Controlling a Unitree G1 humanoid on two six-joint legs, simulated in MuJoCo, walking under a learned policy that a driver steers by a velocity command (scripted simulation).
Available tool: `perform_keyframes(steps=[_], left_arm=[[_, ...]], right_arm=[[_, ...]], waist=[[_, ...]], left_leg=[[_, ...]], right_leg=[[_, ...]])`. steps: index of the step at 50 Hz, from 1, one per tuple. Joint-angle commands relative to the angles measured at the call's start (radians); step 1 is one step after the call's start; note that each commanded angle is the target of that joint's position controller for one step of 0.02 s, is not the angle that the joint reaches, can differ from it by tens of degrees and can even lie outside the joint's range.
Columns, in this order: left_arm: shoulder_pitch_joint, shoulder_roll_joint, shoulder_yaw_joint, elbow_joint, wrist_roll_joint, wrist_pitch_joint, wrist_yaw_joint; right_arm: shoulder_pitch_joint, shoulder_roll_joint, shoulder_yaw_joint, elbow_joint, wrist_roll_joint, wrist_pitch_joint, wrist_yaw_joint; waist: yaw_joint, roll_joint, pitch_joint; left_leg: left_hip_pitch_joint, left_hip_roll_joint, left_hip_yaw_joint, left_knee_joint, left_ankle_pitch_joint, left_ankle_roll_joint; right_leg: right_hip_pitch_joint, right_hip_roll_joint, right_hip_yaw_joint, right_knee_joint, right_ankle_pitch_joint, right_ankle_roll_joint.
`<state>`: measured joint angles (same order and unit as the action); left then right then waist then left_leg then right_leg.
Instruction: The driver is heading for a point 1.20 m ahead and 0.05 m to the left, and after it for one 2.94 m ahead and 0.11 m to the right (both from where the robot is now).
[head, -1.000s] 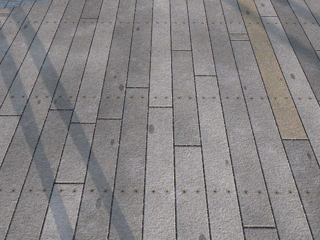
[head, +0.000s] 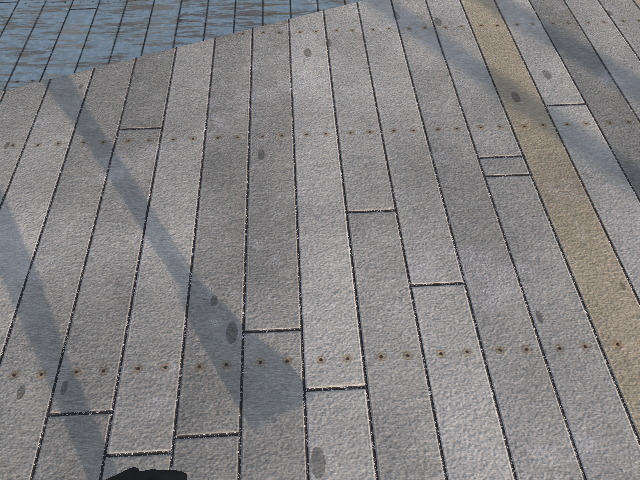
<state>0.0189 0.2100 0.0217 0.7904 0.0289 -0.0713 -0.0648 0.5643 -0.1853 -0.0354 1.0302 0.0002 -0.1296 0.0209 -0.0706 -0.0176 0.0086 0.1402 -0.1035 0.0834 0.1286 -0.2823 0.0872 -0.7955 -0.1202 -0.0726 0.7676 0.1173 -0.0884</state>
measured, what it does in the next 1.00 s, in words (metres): walks ahead: right foot, then left foot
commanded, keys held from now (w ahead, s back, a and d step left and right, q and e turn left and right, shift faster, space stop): w+shift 1.00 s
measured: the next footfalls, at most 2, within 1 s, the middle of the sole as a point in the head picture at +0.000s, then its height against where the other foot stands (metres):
right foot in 0.14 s outside the picture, level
left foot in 0.60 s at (270, 345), level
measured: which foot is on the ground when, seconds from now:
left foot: down 0.00-0.14, up 0.16-0.58, down 0.60-1.00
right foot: up 0.00-0.12, down 0.14-0.62, up 0.64-1.00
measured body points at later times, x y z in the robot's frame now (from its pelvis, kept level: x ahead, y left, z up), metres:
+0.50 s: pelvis +0.48 -0.01 +0.00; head +0.50 -0.01 +0.45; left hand +0.37 +0.23 -0.14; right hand +0.72 -0.22 -0.08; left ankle +0.72 +0.14 -0.68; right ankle +0.31 -0.08 -0.73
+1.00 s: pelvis +0.97 +0.01 -0.01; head +1.00 +0.01 +0.44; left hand +1.23 +0.21 -0.08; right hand +0.85 -0.23 -0.14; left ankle +0.77 +0.09 -0.73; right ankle +1.21 -0.11 -0.69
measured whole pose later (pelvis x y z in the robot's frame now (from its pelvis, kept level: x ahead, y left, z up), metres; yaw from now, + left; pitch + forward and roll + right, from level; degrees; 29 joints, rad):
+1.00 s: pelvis +0.97 +0.01 -0.01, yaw +0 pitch +2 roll +1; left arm -0.06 0.23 -0.02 0.73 0.03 -0.08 -0.06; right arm 0.55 -0.23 -0.03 1.02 0.00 -0.13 0.02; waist -0.10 0.00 0.04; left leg 0.26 -0.06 0.06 0.04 -0.23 0.06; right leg -0.71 -0.08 -0.09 0.57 0.13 -0.11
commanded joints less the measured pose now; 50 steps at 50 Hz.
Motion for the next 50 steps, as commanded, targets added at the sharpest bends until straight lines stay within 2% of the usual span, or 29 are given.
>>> perform_keyframes(steps=[1,2,4,6,7,8,9,10,11,13,15,18,20,23,25,27,29,30,31,32,33,34,35,38,43,45,46,47,50], left_arm=[[-0.107,0.039,-0.003,-0.060,-0.016,-0.002,0.003],[-0.118,0.045,-0.006,-0.083,-0.011,-0.012,0.006],[-0.045,0.093,0.010,-0.068,-0.004,-0.015,0.025],[0.320,0.168,0.045,0.038,-0.009,-0.015,0.050],[0.506,0.228,0.070,0.082,0.011,-0.009,0.069],[0.520,0.323,0.101,0.080,0.036,-0.006,0.071],[0.460,0.255,0.097,0.080,0.017,-0.004,0.047],[0.367,0.193,0.084,0.087,0.011,-0.014,0.044],[0.333,0.125,0.069,0.101,0.010,-0.023,0.041],[0.315,0.063,0.045,0.131,0.012,-0.041,0.047],[0.327,0.070,0.041,0.154,-0.011,-0.057,0.052],[0.369,0.113,0.046,0.161,-0.020,-0.073,0.041],[0.387,0.105,0.040,0.159,-0.031,-0.081,0.036],[0.476,0.143,0.042,0.185,-0.046,-0.093,0.042],[0.506,0.170,0.040,0.195,-0.036,-0.086,0.049],[0.519,0.204,0.042,0.207,-0.016,-0.070,0.063],[0.485,0.255,0.054,0.209,0.013,-0.038,0.087],[0.438,0.252,0.056,0.196,0.017,-0.029,0.093],[0.480,0.125,0.030,0.157,-0.002,-0.035,0.076],[0.587,0.063,0.015,0.135,-0.063,-0.055,0.056],[0.436,0.145,0.028,0.111,-0.051,-0.058,0.069],[0.325,0.145,0.027,0.083,-0.044,-0.062,0.068],[0.279,0.120,0.021,0.073,-0.026,-0.059,0.065],[0.294,0.055,0.003,0.051,0.014,-0.014,0.028],[0.016,0.067,-0.019,-0.069,0.016,-0.008,0.005],[-0.049,0.062,-0.027,-0.078,-0.003,-0.009,-0.005],[-0.072,0.049,-0.034,-0.101,-0.008,-0.015,-0.007],[-0.103,0.074,-0.032,-0.106,-0.011,-0.016,-0.003],[-0.085,0.122,-0.015,-0.108,0.004,-0.019,0.016]], right_arm=[[-0.024,-0.127,-0.009,-0.055,0.004,-0.023,-0.011],[-0.009,-0.168,-0.011,-0.053,0.001,-0.023,-0.017],[0.007,-0.207,-0.017,-0.030,-0.021,-0.002,-0.035],[-0.057,-0.252,-0.032,-0.037,-0.048,0.030,-0.054],[-0.083,-0.222,-0.029,-0.056,-0.048,0.032,-0.052],[0.031,-0.043,0.006,-0.104,0.011,0.014,-0.017],[-0.005,-0.126,-0.006,-0.109,0.027,-0.002,-0.019],[-0.167,-0.151,-0.011,-0.153,0.021,-0.005,-0.025],[-0.212,-0.137,-0.007,-0.170,0.011,-0.007,-0.021],[-0.223,-0.084,0.005,-0.184,-0.031,0.023,-0.001],[-0.237,-0.051,0.015,-0.199,-0.048,0.050,0.022],[-0.425,-0.073,0.023,-0.280,-0.049,0.058,0.032],[-0.526,-0.085,0.028,-0.309,-0.039,0.051,0.038],[-0.635,-0.080,0.040,-0.338,-0.021,0.041,0.046],[-0.658,-0.102,0.038,-0.351,-0.022,0.038,0.038],[-0.620,-0.143,0.022,-0.345,-0.034,0.037,0.023],[-0.315,-0.213,-0.011,-0.261,-0.030,0.039,0.000],[-0.100,-0.255,-0.033,-0.197,-0.038,0.043,-0.019],[0.010,-0.351,-0.062,-0.178,-0.066,0.047,-0.037],[-0.025,-0.369,-0.074,-0.173,-0.067,0.047,-0.016],[-0.122,-0.285,-0.068,-0.175,-0.048,0.045,-0.003],[-0.175,-0.219,-0.054,-0.165,-0.038,0.034,0.001],[-0.190,-0.171,-0.043,-0.151,-0.046,0.025,0.005],[-0.200,-0.111,-0.019,-0.110,-0.027,0.010,-0.009],[-0.141,-0.144,-0.022,-0.094,-0.002,-0.014,0.004],[-0.104,-0.152,-0.020,-0.084,0.013,-0.022,0.005],[-0.087,-0.198,-0.027,-0.086,0.015,-0.030,0.003],[-0.065,-0.197,-0.027,-0.070,0.015,-0.029,0.000],[-0.031,-0.243,-0.028,-0.052,-0.006,-0.011,-0.015]], waist=[[0.033,0.026,0.119],[0.046,0.085,0.131],[0.102,0.126,0.051],[0.273,0.143,-0.140],[0.339,0.118,-0.251],[0.200,-0.249,-0.384],[0.203,-0.137,-0.407],[0.184,-0.058,-0.195],[0.146,0.046,-0.090],[0.058,0.060,0.003],[0.021,0.010,0.057],[0.043,-0.009,0.139],[0.066,0.026,0.160],[0.111,0.013,0.175],[0.119,-0.023,0.155],[0.082,-0.068,0.070],[-0.072,-0.122,-0.112],[-0.178,-0.109,-0.209],[-0.144,0.083,-0.330],[-0.042,0.339,-0.466],[-0.044,0.156,-0.317],[-0.033,0.053,-0.164],[-0.002,-0.032,-0.086],[0.100,0.040,0.006],[0.078,0.027,0.158],[0.049,0.014,0.134],[0.051,0.075,0.155],[0.042,0.057,0.170],[0.064,0.086,0.076]], left_leg=[[-0.143,0.214,-0.046,-0.139,0.728,0.055],[-0.100,0.263,-0.044,-0.068,0.942,0.048],[0.051,0.293,-0.034,0.124,1.304,0.032],[0.018,0.304,-0.017,0.564,1.293,0.037],[-0.199,0.263,-0.020,0.887,1.014,0.048],[-0.660,0.045,-0.048,1.360,0.046,-0.003],[-0.839,0.043,-0.186,1.458,-0.109,0.036],[-0.920,0.116,-0.173,1.413,-0.012,0.051],[-0.885,0.157,-0.170,1.328,0.030,0.055],[-0.777,0.207,-0.183,1.218,0.040,0.039],[-0.787,0.245,-0.164,1.149,0.046,0.006],[-0.866,0.274,-0.090,0.940,0.207,-0.027],[-0.787,0.249,-0.038,0.720,0.373,-0.031],[-0.664,0.194,0.034,0.500,0.533,0.002],[-0.683,0.165,0.044,0.422,0.505,0.027],[-0.629,0.080,0.078,0.399,0.354,0.053],[-0.327,0.029,0.044,0.408,0.202,0.085],[-0.087,0.089,-0.010,0.413,0.147,0.107],[0.188,0.343,-0.318,0.434,-0.141,0.152],[0.376,0.532,-0.898,0.217,-0.292,0.275],[0.283,0.454,-0.806,0.167,-0.279,0.221],[0.102,0.423,-0.625,0.150,-0.136,0.192],[-0.041,0.378,-0.514,0.138,0.018,0.160],[-0.294,0.308,-0.380,0.028,-0.051,0.136],[-0.408,0.211,-0.156,-0.092,0.234,0.121],[-0.399,0.171,-0.085,-0.154,0.396,0.092],[-0.388,0.226,-0.101,-0.163,0.471,0.089],[-0.299,0.241,-0.085,-0.169,0.582,0.081],[-0.028,0.269,-0.041,-0.005,1.064,0.057]], right_leg=[[0.209,0.100,-0.093,-0.136,0.061,-0.028],[0.236,0.105,-0.084,-0.192,0.033,-0.046],[0.316,0.183,-0.102,-0.214,-0.115,-0.073],[0.669,0.207,-0.066,-0.268,-0.198,-0.104],[0.945,0.077,0.068,-0.203,-0.397,-0.131],[1.270,-0.254,0.671,-0.297,-0.639,-0.272],[1.276,-0.262,0.900,-0.476,-0.786,-0.296],[1.110,-0.219,0.710,-0.508,-0.717,-0.249],[0.928,-0.193,0.586,-0.544,-0.602,-0.214],[0.678,-0.107,0.420,-0.583,-0.493,-0.151],[0.570,-0.072,0.345,-0.657,-0.516,-0.141],[0.506,-0.019,0.221,-0.733,-0.357,-0.143],[0.486,0.039,0.124,-0.750,-0.197,-0.116],[0.589,0.010,0.084,-0.817,0.083,-0.088],[0.776,-0.022,0.059,-0.755,0.339,-0.073],[0.948,-0.046,0.039,-0.601,0.725,-0.057],[0.956,-0.073,0.031,-0.220,0.867,-0.043],[0.811,-0.042,0.017,0.072,0.694,-0.037],[0.498,0.065,0.015,0.478,0.115,-0.035],[0.176,0.222,0.146,0.773,-0.586,-0.015],[0.060,0.131,0.183,0.768,-0.480,-0.048],[0.048,0.091,0.165,0.694,-0.391,-0.046],[0.096,0.060,0.167,0.621,-0.371,-0.045],[0.168,0.003,0.160,0.508,-0.378,-0.007],[0.113,-0.029,0.041,0.115,-0.106,0.035],[0.253,0.039,-0.044,-0.040,0.047,0.017],[0.296,0.027,-0.026,-0.114,0.092,0.005],[0.281,0.039,-0.039,-0.154,0.111,-0.006],[0.321,0.139,-0.086,-0.223,-0.026,-0.048]])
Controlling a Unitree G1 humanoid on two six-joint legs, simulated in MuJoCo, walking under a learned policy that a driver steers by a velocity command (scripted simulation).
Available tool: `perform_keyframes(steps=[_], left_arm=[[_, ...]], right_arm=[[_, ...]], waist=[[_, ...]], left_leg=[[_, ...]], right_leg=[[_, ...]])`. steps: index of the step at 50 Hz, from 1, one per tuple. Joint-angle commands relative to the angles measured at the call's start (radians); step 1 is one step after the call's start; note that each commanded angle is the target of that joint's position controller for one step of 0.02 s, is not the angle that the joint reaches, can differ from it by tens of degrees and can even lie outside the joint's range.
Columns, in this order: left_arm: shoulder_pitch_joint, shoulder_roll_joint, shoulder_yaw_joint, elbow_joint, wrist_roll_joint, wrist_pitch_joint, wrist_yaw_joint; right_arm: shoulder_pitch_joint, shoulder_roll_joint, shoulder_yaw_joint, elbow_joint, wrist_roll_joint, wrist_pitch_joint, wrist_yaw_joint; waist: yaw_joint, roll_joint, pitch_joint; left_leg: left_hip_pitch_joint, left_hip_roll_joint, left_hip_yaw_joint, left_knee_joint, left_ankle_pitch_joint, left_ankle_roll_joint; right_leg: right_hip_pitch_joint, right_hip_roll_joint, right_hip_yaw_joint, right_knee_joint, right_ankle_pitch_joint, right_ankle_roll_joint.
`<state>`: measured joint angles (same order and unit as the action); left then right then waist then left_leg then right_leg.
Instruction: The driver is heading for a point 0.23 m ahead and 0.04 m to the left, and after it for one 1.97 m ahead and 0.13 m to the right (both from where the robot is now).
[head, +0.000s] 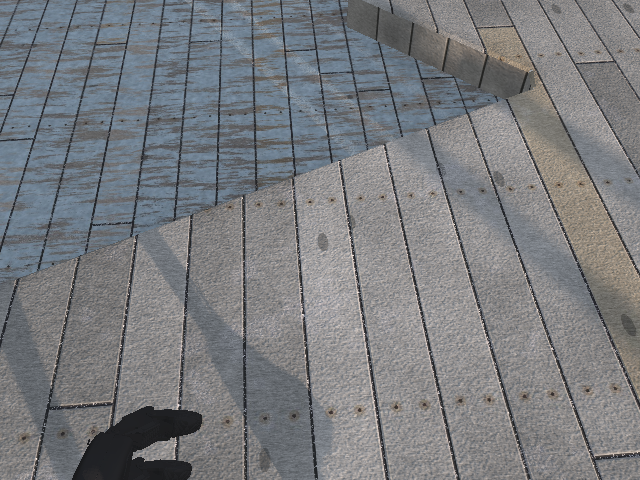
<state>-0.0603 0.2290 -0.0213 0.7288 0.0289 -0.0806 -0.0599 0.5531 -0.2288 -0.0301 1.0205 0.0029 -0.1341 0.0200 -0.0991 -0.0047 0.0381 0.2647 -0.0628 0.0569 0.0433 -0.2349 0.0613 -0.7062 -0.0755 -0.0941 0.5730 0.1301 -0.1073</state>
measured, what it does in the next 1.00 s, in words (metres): walks ahead: right foot, then left foot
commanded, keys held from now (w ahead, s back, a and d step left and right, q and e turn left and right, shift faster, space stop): shift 1.00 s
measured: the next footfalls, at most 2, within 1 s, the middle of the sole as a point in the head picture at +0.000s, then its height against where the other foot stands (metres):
right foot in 0.06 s outside the picture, level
left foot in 0.48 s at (268, 451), level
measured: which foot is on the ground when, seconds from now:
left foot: down 0.00-0.06, up 0.08-0.46, down 0.48-1.00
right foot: up 0.00-0.04, down 0.06-0.52, up 0.54-0.74, down 0.76-1.00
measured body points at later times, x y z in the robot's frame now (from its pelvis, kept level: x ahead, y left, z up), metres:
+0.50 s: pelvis +0.34 -0.01 +0.01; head +0.36 -0.01 +0.46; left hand +0.37 +0.26 -0.13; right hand +0.54 -0.25 -0.09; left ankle +0.49 +0.09 -0.72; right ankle +0.25 -0.10 -0.72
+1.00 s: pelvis +0.41 -0.03 +0.01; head +0.42 -0.03 +0.46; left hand +0.45 +0.22 -0.14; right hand +0.49 -0.29 -0.13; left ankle +0.48 +0.09 -0.72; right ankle +0.38 -0.15 -0.72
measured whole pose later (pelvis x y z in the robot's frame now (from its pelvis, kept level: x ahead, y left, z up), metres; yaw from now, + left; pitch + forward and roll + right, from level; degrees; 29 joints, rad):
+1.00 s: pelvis +0.41 -0.03 +0.01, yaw -1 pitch +0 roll +0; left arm 0.25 0.20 0.02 1.06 0.01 -0.02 0.03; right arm 0.18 -0.23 -0.04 1.00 -0.01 -0.01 -0.03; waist 0.00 0.01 0.01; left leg -0.34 0.00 -0.01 0.48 -0.14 0.00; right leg -0.20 0.00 -0.01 0.53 -0.32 0.00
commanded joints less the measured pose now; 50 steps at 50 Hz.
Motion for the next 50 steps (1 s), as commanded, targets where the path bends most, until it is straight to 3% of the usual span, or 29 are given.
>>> perform_keyframes(steps=[1,2,3,4,5,6,7,8,9,10,12,14,16,20,24,25,26,27,28,30,32,34,36,38,39,40,42,45,50], left_arm=[[0.090,0.111,0.034,-0.020,0.010,-0.013,0.021],[0.294,0.140,0.045,0.041,0.021,-0.026,0.033],[0.481,0.175,0.061,0.106,0.035,-0.034,0.048],[0.594,0.270,0.084,0.134,0.049,-0.035,0.063],[0.581,0.315,0.103,0.139,0.043,-0.034,0.045],[0.527,0.261,0.111,0.125,-0.002,-0.020,0.038],[0.406,0.156,0.076,0.094,-0.048,-0.034,0.022],[0.305,0.136,0.069,0.092,-0.048,-0.041,0.017],[0.262,0.102,0.059,0.099,-0.036,-0.048,0.017],[0.265,0.105,0.058,0.118,-0.018,-0.055,0.017],[0.255,0.079,0.050,0.140,-0.023,-0.058,0.015],[0.221,0.118,0.056,0.147,-0.023,-0.052,0.034],[0.251,0.163,0.068,0.159,-0.023,-0.043,0.052],[0.326,0.179,0.071,0.202,-0.043,-0.021,0.068],[0.293,0.157,0.067,0.223,-0.043,0.000,0.070],[0.327,0.153,0.065,0.224,-0.030,-0.003,0.069],[0.476,0.070,0.041,0.255,-0.019,-0.010,0.062],[0.510,0.051,0.030,0.284,-0.032,0.002,0.056],[0.449,0.130,0.048,0.269,-0.046,0.020,0.051],[0.347,0.139,0.062,0.247,-0.045,0.068,0.071],[0.332,0.119,0.064,0.246,-0.034,0.105,0.093],[0.360,0.085,0.060,0.271,-0.030,0.111,0.102],[0.385,0.069,0.061,0.294,-0.025,0.109,0.098],[0.366,0.085,0.066,0.291,-0.003,0.110,0.091],[0.343,0.121,0.069,0.274,0.008,0.110,0.092],[0.308,0.157,0.077,0.279,-0.005,0.103,0.092],[0.254,0.102,0.062,0.272,-0.005,0.075,0.093],[0.269,0.101,0.063,0.282,-0.017,0.047,0.093],[0.337,0.091,0.061,0.305,-0.025,0.045,0.095]], right_arm=[[-0.020,-0.219,-0.034,-0.042,-0.018,0.004,-0.023],[-0.048,-0.243,-0.043,-0.037,-0.028,0.020,-0.037],[-0.074,-0.227,-0.040,-0.040,-0.023,0.029,-0.046],[-0.033,-0.124,-0.021,-0.073,-0.019,0.030,-0.044],[0.175,-0.023,0.000,-0.060,0.061,0.032,-0.038],[0.056,-0.129,-0.020,-0.063,0.028,0.033,-0.052],[-0.106,-0.123,-0.014,-0.097,0.033,0.017,-0.026],[-0.178,-0.128,-0.017,-0.126,0.039,0.015,-0.025],[-0.251,-0.134,-0.028,-0.139,0.030,0.024,-0.028],[-0.201,-0.099,-0.022,-0.140,0.025,0.036,-0.025],[-0.173,-0.059,-0.018,-0.132,0.016,0.053,-0.026],[-0.239,-0.047,-0.012,-0.160,0.015,0.056,-0.032],[-0.328,-0.028,0.004,-0.184,-0.001,0.049,-0.030],[-0.465,-0.084,-0.006,-0.214,-0.002,0.043,-0.016],[-0.388,-0.142,-0.031,-0.177,-0.030,0.039,-0.011],[-0.356,-0.193,-0.044,-0.168,-0.038,0.038,-0.020],[-0.339,-0.208,-0.040,-0.169,-0.052,0.047,-0.025],[-0.296,-0.106,-0.016,-0.159,-0.043,0.062,-0.023],[-0.307,-0.078,-0.003,-0.157,-0.023,0.067,-0.013],[-0.434,-0.112,-0.005,-0.176,-0.015,0.079,-0.012],[-0.529,-0.150,-0.019,-0.197,-0.026,0.099,-0.027],[-0.537,-0.140,-0.021,-0.197,-0.032,0.112,-0.036],[-0.527,-0.124,-0.020,-0.183,-0.014,0.117,-0.044],[-0.479,-0.103,-0.015,-0.155,-0.001,0.118,-0.049],[-0.457,-0.097,-0.014,-0.145,-0.007,0.117,-0.048],[-0.452,-0.089,-0.019,-0.152,-0.007,0.118,-0.049],[-0.450,-0.086,-0.023,-0.132,-0.016,0.115,-0.055],[-0.408,-0.089,-0.027,-0.093,-0.018,0.115,-0.056],[-0.403,-0.078,-0.027,-0.057,-0.009,0.114,-0.051]], waist=[[0.133,0.099,-0.020],[0.230,0.132,-0.089],[0.311,0.124,-0.170],[0.281,-0.036,-0.314],[0.170,-0.305,-0.554],[0.186,-0.052,-0.543],[0.219,-0.117,-0.384],[0.156,-0.010,-0.238],[0.132,0.020,-0.133],[0.084,-0.032,-0.117],[0.048,-0.012,-0.088],[0.034,-0.031,-0.062],[0.071,-0.064,-0.083],[0.128,-0.067,-0.106],[0.063,-0.048,-0.121],[0.067,0.016,-0.157],[0.125,0.169,-0.277],[0.084,0.248,-0.392],[0.071,0.172,-0.361],[0.104,0.062,-0.212],[0.138,0.112,-0.138],[0.145,0.137,-0.150],[0.160,0.131,-0.171],[0.155,0.104,-0.140],[0.134,0.051,-0.093],[0.092,-0.080,-0.039],[0.078,-0.114,-0.011],[0.080,-0.070,-0.008],[0.103,-0.012,-0.026]], left_leg=[[-0.122,0.237,-0.013,0.251,1.230,0.069],[-0.135,0.239,-0.009,0.481,1.260,0.054],[-0.228,0.205,0.012,0.753,1.086,0.031],[-0.439,0.095,0.016,1.125,0.380,0.024],[-0.802,-0.069,-0.124,1.534,-0.383,-0.005],[-0.798,0.003,-0.190,1.504,-0.259,0.017],[-0.877,0.036,-0.228,1.442,-0.286,0.000],[-0.880,0.089,-0.185,1.377,-0.227,-0.016],[-0.848,0.109,-0.137,1.327,-0.179,-0.026],[-0.788,0.134,-0.143,1.304,-0.166,-0.037],[-0.752,0.150,-0.134,1.162,-0.135,-0.053],[-0.743,0.134,-0.086,0.961,-0.032,-0.065],[-0.660,0.124,-0.059,0.730,0.156,-0.073],[-0.663,0.072,-0.064,0.511,0.376,-0.054],[-0.526,0.062,-0.069,0.382,0.432,0.012],[-0.410,0.129,-0.125,0.397,0.817,0.042],[-0.161,0.310,-0.283,0.484,1.171,0.193],[-0.076,0.432,-0.421,0.461,1.185,0.312],[-0.153,0.424,-0.451,0.416,0.961,0.302],[-0.396,0.374,-0.413,0.330,0.513,0.224],[-0.594,0.304,-0.357,0.242,0.196,0.162],[-0.663,0.258,-0.296,0.215,0.094,0.140],[-0.680,0.230,-0.252,0.222,-0.040,0.114],[-0.716,0.190,-0.223,0.228,-0.248,0.042],[-0.737,0.159,-0.197,0.270,-0.288,0.000],[-0.638,0.086,-0.103,0.309,-0.199,-0.033],[-0.486,0.073,-0.081,0.389,-0.023,-0.047],[-0.462,0.088,-0.094,0.398,0.061,-0.025],[-0.465,0.094,-0.099,0.407,0.157,-0.019]], right_leg=[[0.319,0.135,-0.057,-0.011,-0.098,-0.039],[0.478,0.157,-0.033,-0.053,-0.123,-0.056],[0.686,0.088,0.017,-0.104,0.001,-0.075],[0.937,-0.167,0.239,0.022,0.275,-0.083],[1.286,-0.434,0.717,0.006,0.604,-0.279],[1.160,-0.325,0.614,-0.029,0.624,-0.225],[1.047,-0.253,0.471,-0.103,0.495,-0.215],[0.853,-0.225,0.385,-0.166,0.436,-0.189],[0.681,-0.187,0.331,-0.235,0.480,-0.171],[0.594,-0.195,0.301,-0.264,0.546,-0.191],[0.497,-0.151,0.226,-0.303,0.539,-0.167],[0.422,-0.096,0.138,-0.328,0.573,-0.138],[0.398,-0.068,0.092,-0.323,0.598,-0.131],[0.559,-0.063,0.113,-0.288,0.364,-0.074],[0.592,-0.053,0.137,-0.094,0.258,-0.024],[0.545,0.012,0.108,0.025,0.139,0.020],[0.375,0.078,0.098,0.220,-0.250,0.076],[0.289,0.112,0.119,0.414,-0.730,0.122],[0.247,0.085,0.171,0.483,-0.852,0.129],[0.237,0.038,0.169,0.468,-0.788,0.144],[0.333,0.027,0.139,0.323,-0.681,0.151],[0.441,0.050,0.104,0.206,-0.562,0.143],[0.535,0.065,0.077,0.054,-0.399,0.121],[0.580,0.055,0.081,-0.064,-0.345,0.082],[0.547,-0.015,0.155,-0.142,-0.415,0.048],[0.360,-0.029,0.187,-0.195,-0.645,0.015],[0.243,-0.026,0.204,-0.280,-0.714,0.045],[0.281,-0.011,0.181,-0.257,-0.593,0.069],[0.364,0.010,0.151,-0.206,-0.444,0.062]])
